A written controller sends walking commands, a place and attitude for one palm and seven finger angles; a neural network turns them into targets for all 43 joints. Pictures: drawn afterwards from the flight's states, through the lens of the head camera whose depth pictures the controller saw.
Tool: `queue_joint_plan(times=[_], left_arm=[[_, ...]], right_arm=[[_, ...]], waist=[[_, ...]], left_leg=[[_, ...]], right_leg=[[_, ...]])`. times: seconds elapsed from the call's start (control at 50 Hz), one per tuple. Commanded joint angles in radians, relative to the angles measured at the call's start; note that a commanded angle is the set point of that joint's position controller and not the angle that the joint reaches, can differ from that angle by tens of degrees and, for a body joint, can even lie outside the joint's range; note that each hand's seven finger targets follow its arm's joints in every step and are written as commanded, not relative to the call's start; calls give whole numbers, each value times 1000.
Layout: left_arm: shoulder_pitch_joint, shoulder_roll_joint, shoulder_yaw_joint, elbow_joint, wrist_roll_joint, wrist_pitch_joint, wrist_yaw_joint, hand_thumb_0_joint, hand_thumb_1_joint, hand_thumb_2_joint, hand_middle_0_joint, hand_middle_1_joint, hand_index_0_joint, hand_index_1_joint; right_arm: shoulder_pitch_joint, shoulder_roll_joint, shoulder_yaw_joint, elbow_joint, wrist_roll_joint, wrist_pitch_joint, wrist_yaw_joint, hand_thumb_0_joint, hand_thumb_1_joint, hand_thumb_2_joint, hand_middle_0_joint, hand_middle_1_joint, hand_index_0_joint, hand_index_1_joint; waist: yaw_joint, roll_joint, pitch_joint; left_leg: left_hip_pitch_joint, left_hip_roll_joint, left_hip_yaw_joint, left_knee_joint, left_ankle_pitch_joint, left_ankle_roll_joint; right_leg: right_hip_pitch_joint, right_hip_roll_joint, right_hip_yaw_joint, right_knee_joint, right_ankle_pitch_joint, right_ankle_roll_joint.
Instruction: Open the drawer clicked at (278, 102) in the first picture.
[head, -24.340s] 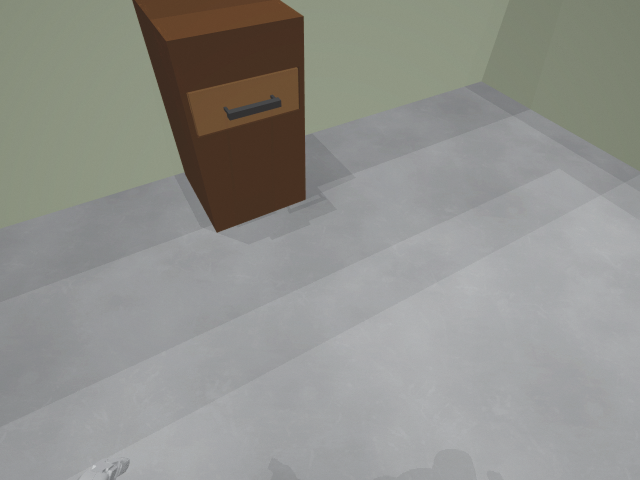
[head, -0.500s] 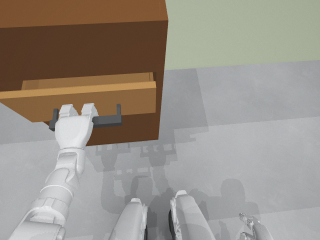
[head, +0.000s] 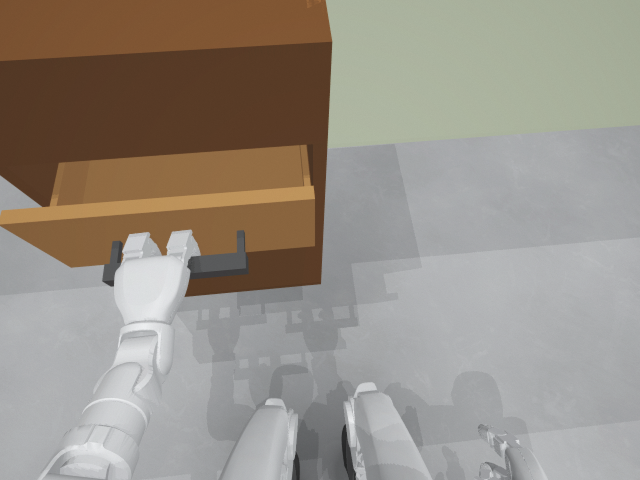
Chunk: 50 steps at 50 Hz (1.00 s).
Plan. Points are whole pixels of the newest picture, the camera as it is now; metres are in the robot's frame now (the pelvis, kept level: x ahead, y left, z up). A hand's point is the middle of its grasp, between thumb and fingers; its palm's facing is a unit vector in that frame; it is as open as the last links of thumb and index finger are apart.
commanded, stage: pull the drawer open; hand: left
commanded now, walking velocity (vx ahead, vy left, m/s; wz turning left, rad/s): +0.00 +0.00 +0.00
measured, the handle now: (178, 255) +0.41 +0.20 -0.07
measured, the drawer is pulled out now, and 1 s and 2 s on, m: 0.08 0.17 0.23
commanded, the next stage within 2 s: none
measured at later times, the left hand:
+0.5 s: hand (168, 324) +0.32 +0.21 -0.09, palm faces -0.08 -0.06 -0.99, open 5.7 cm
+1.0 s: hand (167, 358) +0.27 +0.20 -0.09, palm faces -0.10 -0.08 -0.99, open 5.8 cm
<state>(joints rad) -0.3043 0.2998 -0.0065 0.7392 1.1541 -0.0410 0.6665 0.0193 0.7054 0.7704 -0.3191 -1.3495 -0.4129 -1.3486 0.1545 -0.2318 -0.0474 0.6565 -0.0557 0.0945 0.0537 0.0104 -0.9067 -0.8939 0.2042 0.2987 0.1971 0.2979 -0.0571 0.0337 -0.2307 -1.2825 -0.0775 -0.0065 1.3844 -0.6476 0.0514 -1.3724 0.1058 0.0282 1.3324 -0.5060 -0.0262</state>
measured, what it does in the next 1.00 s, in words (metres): stands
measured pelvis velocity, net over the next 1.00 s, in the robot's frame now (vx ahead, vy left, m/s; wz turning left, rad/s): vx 0.00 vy -0.01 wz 0.01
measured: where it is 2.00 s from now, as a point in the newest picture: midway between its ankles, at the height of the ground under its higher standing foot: outside the picture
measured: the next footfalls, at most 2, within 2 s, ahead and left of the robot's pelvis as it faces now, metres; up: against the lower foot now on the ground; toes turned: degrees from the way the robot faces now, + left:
none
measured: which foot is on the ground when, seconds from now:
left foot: down 0.00-1.00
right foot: down 0.00-1.00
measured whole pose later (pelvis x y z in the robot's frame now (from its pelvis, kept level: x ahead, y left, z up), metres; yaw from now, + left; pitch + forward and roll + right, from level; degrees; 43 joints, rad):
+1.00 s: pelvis +0.00 -0.01 +0.00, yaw +1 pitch +30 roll +1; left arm 0.04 0.25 -0.04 0.48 1.17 -0.06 0.67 0.03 0.69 0.73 -0.33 -1.35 -0.41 -1.35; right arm 0.09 -0.22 -0.04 0.61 -0.07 0.08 0.03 0.01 -0.91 -0.89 0.20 0.30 0.20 0.30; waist -0.01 0.02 -0.25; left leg -1.24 -0.08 -0.01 1.39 -0.67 0.03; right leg -1.34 0.10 0.03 1.36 -0.53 -0.05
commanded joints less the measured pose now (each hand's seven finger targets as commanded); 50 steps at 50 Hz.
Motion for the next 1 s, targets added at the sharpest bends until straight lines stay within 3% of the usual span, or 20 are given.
queue_joint_plan(times=[0.0,0.1,0.14,0.2,0.24,0.32,0.34,0.38,0.44,0.48,0.54,0.6,0.64,0.76,0.84,0.92,0.94,0.98], left_arm=[[-43,151,68,-172,-21,5,64,0,900,900,-400,-1350,-400,-1350],[-25,124,40,-228,-14,10,69,0,900,900,-400,-1350,-400,-1350],[23,109,39,-227,-18,20,68,0,900,900,-400,-1350,-400,-1350],[11,88,10,-242,-16,21,66,0,900,900,-400,-1350,-400,-1350],[24,115,35,-237,-15,22,64,0,900,900,-400,-1350,-400,-1350],[55,104,20,-258,-6,17,66,0,900,900,-400,-1350,-400,-1350],[81,117,38,-265,-6,19,66,0,900,900,-400,-1350,-400,-1350],[102,94,15,-269,-5,21,62,0,900,900,-400,-1350,-400,-1350],[158,105,32,-301,-15,18,59,0,900,900,-400,-1350,-400,-1350],[161,96,22,-297,-11,15,57,0,900,900,-400,-1350,-400,-1350],[182,93,18,-335,-4,8,60,0,900,900,-400,-1350,-400,-1350],[223,81,12,-344,-1,6,60,0,900,900,-400,-1350,-400,-1350],[238,88,19,-377,0,2,62,0,900,900,-400,-1350,-400,-1350],[305,67,4,-390,4,1,62,0,900,900,-400,-1350,-400,-1350],[352,92,39,-407,-5,-11,62,0,900,900,-400,-1350,-400,-1350],[400,81,29,-421,4,-22,63,0,900,900,-400,-1350,-400,-1350],[411,99,49,-434,1,-26,65,0,900,900,-400,-1350,-400,-1350],[439,93,48,-418,8,-29,67,0,900,900,-400,-1350,-400,-1350]], right_arm=[[61,-146,-53,-86,0,-28,-8,0,-900,-900,200,300,200,300],[49,-144,-54,-94,0,-25,-7,0,-900,-900,200,300,200,300],[45,-143,-54,-102,-1,-22,-5,0,-900,-900,200,300,200,300],[38,-140,-53,-101,-2,-24,-8,0,-900,-900,200,300,200,300],[28,-141,-50,-102,-2,-27,-11,0,-900,-900,200,300,200,300],[22,-136,-49,-106,-3,-30,-15,0,-900,-900,200,300,200,300],[14,-138,-49,-113,-4,-29,-14,0,-900,-900,200,300,200,300],[13,-134,-49,-115,-3,-26,-14,0,-900,-900,200,300,200,300],[0,-132,-46,-129,-5,-28,-15,0,-900,-900,200,300,200,300],[-3,-129,-44,-126,-2,-29,-17,0,-900,-900,200,300,200,300],[-16,-128,-44,-133,-6,-33,-17,0,-900,-900,200,300,200,300],[-18,-125,-44,-141,-8,-34,-17,0,-900,-900,200,300,200,300],[-29,-126,-43,-147,-10,-36,-19,0,-900,-900,200,300,200,300],[-40,-119,-37,-153,-11,-38,-22,0,-900,-900,200,300,200,300],[-51,-116,-34,-158,-13,-46,-26,0,-900,-900,200,300,200,300],[-62,-108,-32,-162,-14,-49,-27,0,-900,-900,200,300,200,300],[-67,-109,-30,-165,-15,-52,-27,0,-900,-900,200,300,200,300],[-71,-107,-28,-168,-15,-50,-27,0,-900,-900,200,300,200,300]], waist=[[52,-4,-496],[54,25,-504],[58,16,-497],[43,-12,-476],[54,3,-462],[58,8,-465],[71,19,-475],[63,0,-457],[78,-8,-485],[69,-30,-455],[75,-1,-461],[74,-29,-457],[85,-6,-465],[81,-27,-451],[93,-38,-449],[95,-38,-438],[106,-1,-442],[105,-28,-421]], left_leg=[[245,49,-38,-174,456,-20],[291,54,-50,-180,478,-28],[297,53,-52,-183,497,-28],[284,55,-49,-177,457,-23],[263,47,-43,-181,442,-22],[261,43,-35,-176,429,-21],[273,42,-39,-179,448,-23],[275,44,-40,-176,449,-24],[256,36,-31,-172,450,-19],[236,36,-31,-169,426,-17],[258,37,-32,-168,441,-18],[252,36,-30,-162,431,-16],[261,34,-31,-166,450,-18],[254,33,-29,-161,433,-18],[233,27,-25,-158,423,-16],[228,24,-19,-153,396,-17],[226,21,-19,-154,412,-20],[216,21,-22,-152,397,-20]], right_leg=[[445,-60,-4,-111,413,-35],[417,-60,-9,-108,399,-37],[417,-58,-20,-108,403,-38],[409,-58,-14,-118,383,-34],[416,-57,-9,-120,377,-39],[426,-58,-2,-121,376,-40],[426,-57,-3,-115,384,-44],[421,-57,-2,-119,390,-42],[467,-58,6,-116,422,-42],[460,-58,15,-119,418,-41],[447,-58,13,-116,417,-45],[450,-58,16,-116,418,-42],[454,-58,19,-111,434,-47],[454,-61,20,-113,428,-45],[478,-60,35,-115,449,-47],[474,-62,49,-118,436,-47],[473,-62,47,-109,446,-51],[463,-60,47,-108,425,-51]])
